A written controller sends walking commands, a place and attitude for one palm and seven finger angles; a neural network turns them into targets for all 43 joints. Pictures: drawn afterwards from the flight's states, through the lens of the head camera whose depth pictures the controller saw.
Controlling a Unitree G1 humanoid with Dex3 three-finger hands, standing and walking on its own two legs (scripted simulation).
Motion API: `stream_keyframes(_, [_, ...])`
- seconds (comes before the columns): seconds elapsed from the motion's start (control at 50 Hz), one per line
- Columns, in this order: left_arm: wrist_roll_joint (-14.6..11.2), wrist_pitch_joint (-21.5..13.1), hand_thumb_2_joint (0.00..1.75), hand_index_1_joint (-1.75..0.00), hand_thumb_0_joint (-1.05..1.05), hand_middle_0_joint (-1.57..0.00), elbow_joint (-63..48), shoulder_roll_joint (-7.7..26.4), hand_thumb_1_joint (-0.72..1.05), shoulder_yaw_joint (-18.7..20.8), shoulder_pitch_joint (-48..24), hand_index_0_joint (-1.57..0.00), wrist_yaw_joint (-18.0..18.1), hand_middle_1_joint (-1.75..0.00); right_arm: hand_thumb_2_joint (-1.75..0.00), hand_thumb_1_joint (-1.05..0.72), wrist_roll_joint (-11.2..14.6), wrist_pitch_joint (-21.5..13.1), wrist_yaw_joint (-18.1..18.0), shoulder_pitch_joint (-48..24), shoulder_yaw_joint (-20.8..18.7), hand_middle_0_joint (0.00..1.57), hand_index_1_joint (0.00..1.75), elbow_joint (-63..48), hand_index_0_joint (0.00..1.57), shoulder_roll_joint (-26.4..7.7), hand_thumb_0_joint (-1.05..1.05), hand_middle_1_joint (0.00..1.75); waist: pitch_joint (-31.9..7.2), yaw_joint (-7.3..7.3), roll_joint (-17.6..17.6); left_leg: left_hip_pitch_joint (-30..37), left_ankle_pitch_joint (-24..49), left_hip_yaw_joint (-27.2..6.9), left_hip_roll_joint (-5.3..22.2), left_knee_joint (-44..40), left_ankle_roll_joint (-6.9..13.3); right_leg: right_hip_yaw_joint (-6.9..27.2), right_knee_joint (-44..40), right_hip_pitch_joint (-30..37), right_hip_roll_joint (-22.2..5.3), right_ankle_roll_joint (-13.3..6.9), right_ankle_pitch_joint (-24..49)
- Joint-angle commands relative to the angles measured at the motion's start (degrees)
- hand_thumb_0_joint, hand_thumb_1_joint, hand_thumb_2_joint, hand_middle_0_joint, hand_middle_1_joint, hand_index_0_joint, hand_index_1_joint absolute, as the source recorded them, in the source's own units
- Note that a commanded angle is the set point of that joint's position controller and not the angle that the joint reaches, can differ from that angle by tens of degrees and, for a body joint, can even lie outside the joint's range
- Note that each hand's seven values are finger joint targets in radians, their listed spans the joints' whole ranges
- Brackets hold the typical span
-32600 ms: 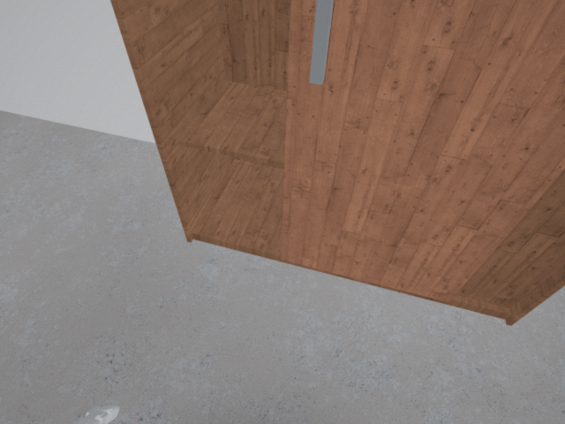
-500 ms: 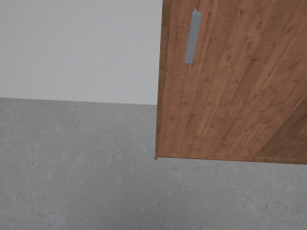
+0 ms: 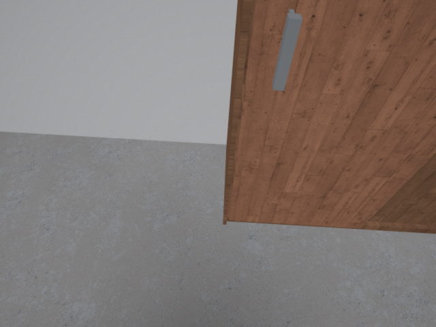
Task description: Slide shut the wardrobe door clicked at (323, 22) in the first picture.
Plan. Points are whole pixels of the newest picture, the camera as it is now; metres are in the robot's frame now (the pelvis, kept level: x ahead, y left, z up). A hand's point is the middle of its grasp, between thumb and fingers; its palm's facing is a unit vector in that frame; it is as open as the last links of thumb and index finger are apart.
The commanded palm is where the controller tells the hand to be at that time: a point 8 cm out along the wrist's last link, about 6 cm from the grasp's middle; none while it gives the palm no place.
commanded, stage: look to check the result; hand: right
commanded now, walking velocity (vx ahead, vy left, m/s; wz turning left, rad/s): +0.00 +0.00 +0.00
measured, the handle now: (284, 51) +0.67 -0.10 +0.17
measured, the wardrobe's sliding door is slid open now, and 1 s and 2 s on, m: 0.01 0.01 0.01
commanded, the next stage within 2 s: stand and wait in 0.22 s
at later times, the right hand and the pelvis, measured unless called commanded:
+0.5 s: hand out of the picture +0.10 -0.23 -0.16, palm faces -0.04 +0.95 -0.32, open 7.3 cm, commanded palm none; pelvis +0.02 +0.01 +0.00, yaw +1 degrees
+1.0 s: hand out of the picture +0.10 -0.23 -0.16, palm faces -0.05 +0.94 -0.32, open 7.3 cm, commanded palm none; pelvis +0.02 +0.01 +0.00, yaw +1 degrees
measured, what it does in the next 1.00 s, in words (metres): stands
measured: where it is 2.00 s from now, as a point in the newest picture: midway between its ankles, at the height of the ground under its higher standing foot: outside the picture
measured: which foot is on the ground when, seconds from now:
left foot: down 0.00-1.00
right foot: down 0.00-1.00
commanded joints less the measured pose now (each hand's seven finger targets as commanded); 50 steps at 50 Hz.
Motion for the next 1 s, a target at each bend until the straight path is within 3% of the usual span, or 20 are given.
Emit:
stream_keyframes(0.0, [0.0,-1.0,0.9,-0.3,0.0,-0.2,-3.1,10.7,0.9,2.2,-2.2,-0.2,0.9,-0.3,-0.9,-0.9,0.1,-1.1,-1.1,-1.8,-2.1,0.2,0.3,-3.5,0.2,-11.4,0.0,0.3,-6.2,-0.05,1.5,0.6,11.6,-5.8,8.0,-2.8,1.2,5.2,-1.2,3.6,-7.3,-0.7,10.4])
stream_keyframes(0.42, [0.0,-1.1,0.9,-0.3,0.0,-0.2,-3.0,9.9,0.9,2.4,-1.4,-0.2,1.4,-0.3,-0.9,-0.9,0.2,-1.3,-1.5,-0.7,-2.4,0.2,0.3,-3.7,0.2,-10.4,0.0,0.3,-6.4,-0.05,1.4,2.5,19.1,-6.0,8.0,-2.3,1.4,4.0,-0.8,5.7,-7.7,-0.5,14.4])
stream_keyframes(0.5, [0.0,-1.0,0.9,-0.3,0.0,-0.2,-2.9,9.9,0.9,2.4,-1.6,-0.2,1.4,-0.3,-0.9,-0.9,0.3,-1.2,-1.4,-0.6,-2.3,0.2,0.3,-3.7,0.2,-10.4,0.0,0.3,-5.1,-0.11,0.9,1.6,15.9,-6.4,8.0,-3.2,1.3,3.9,-1.4,5.3,-7.7,-0.4,11.4])
stream_keyframes(0.58, [-0.1,-1.0,0.9,-0.3,0.0,-0.2,-2.9,10.1,0.9,2.4,-1.1,-0.2,1.4,-0.3,-0.9,-0.9,0.2,-1.4,-1.4,-0.6,-2.5,0.2,0.3,-3.8,0.2,-10.6,0.0,0.3,-6.1,-0.13,2.1,2.3,17.2,-6.5,7.7,-3.2,1.3,4.0,-1.3,5.7,-7.7,-0.5,12.3])
stream_keyframes(0.66, [0.0,-1.1,0.9,-0.3,0.0,-0.2,-2.9,10.3,0.9,2.4,-1.2,-0.2,1.4,-0.3,-0.9,-0.9,0.3,-1.3,-1.4,-0.7,-2.4,0.2,0.3,-3.7,0.2,-10.7,0.0,0.3,-6.4,-0.06,1.0,2.5,17.9,-6.6,8.0,-3.0,1.4,3.8,-1.3,6.3,-7.9,-0.4,12.8])
stream_keyframes(0.74, [-0.1,-1.0,0.9,-0.3,0.0,-0.2,-2.8,10.5,0.9,2.4,-1.5,-0.2,1.4,-0.3,-0.9,-0.9,0.3,-1.3,-1.4,-0.9,-2.3,0.2,0.3,-3.6,0.2,-10.9,0.0,0.3,-5.0,-0.06,1.1,1.6,16.3,-6.8,7.9,-3.5,1.4,3.7,-1.7,5.7,-7.9,-0.4,11.3])
stream_keyframes(0.98, [-0.2,-1.1,0.9,-0.3,0.0,-0.2,-2.7,10.8,0.9,2.3,-1.5,-0.2,1.2,-0.3,-0.9,-0.9,0.2,-1.4,-1.3,-0.7,-2.3,0.2,0.3,-3.7,0.2,-11.3,0.0,0.3,-5.6,-0.17,1.1,1.8,14.7,-7.0,7.8,-4.1,1.3,3.7,-2.1,6.0,-7.9,-0.5,10.3])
